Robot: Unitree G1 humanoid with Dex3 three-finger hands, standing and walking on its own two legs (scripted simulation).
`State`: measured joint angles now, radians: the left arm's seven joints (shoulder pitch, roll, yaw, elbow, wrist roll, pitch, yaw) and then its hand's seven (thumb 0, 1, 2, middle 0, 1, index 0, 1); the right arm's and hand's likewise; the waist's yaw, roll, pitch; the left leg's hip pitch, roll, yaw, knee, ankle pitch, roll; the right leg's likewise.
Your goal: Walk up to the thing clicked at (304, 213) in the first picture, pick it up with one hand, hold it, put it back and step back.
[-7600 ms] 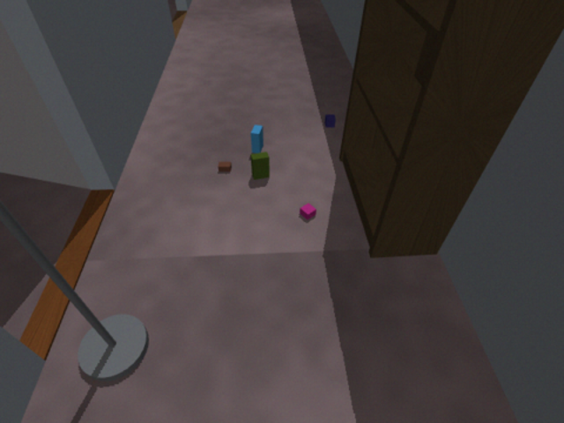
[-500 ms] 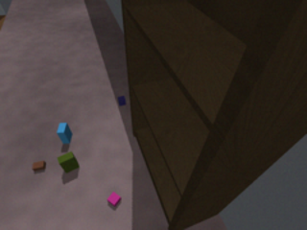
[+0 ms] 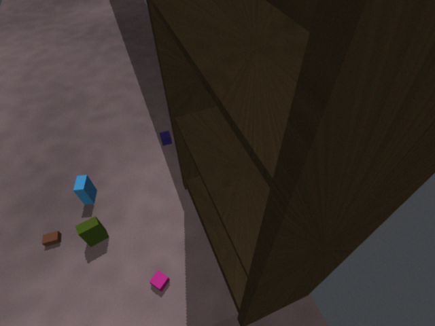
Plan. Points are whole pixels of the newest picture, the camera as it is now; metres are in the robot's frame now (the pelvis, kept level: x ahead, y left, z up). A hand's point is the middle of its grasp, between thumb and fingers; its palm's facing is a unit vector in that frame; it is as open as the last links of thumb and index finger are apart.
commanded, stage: walk up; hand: left
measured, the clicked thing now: (159, 280) +0.42 +0.28 -0.73
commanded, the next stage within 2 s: none
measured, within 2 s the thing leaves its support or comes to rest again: neither
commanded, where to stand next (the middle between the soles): +0.06 -0.01 m, yaw -1 degrees
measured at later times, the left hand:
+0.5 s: hand out of the picture +0.09 +0.25 -0.12, palm faces +0.02 -0.94 -0.33, open 7.4 cm
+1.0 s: hand out of the picture +0.07 +0.30 -0.16, palm faces +0.00 -0.93 -0.36, open 7.4 cm
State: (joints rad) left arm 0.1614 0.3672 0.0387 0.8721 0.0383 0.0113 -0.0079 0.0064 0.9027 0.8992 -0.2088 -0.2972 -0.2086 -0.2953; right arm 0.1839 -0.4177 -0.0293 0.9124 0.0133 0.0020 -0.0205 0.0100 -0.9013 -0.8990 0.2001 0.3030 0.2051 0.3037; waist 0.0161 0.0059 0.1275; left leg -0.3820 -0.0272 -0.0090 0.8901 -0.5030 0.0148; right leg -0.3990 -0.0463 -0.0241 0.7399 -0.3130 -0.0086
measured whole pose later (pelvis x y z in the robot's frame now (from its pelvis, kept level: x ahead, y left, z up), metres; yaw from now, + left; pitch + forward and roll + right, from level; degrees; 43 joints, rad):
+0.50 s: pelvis +0.01 -0.01 +0.03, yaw +1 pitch -2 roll +0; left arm 0.09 0.35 0.01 1.11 0.00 -0.01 -0.02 0.01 0.90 0.90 -0.21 -0.30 -0.21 -0.30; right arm 0.10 -0.37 0.02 1.10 0.00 -0.02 0.01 0.01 -0.90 -0.90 0.20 0.30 0.21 0.30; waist 0.02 0.01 0.05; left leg -0.14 0.00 -0.02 0.41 -0.24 0.00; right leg -0.20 -0.01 -0.04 0.40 -0.16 0.00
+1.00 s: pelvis -0.06 +0.03 +0.00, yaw +2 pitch -2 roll +0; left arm -0.01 0.41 0.06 0.98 0.03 0.07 0.00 0.01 0.90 0.90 -0.21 -0.30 -0.21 -0.30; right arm 0.12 -0.38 -0.04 1.02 -0.03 0.02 0.01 0.01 -0.90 -0.90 0.20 0.30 0.20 0.30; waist -0.01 -0.06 0.17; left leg -0.34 -0.04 0.00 0.71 -0.33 0.04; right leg -0.49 0.02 0.10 0.85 -0.42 -0.01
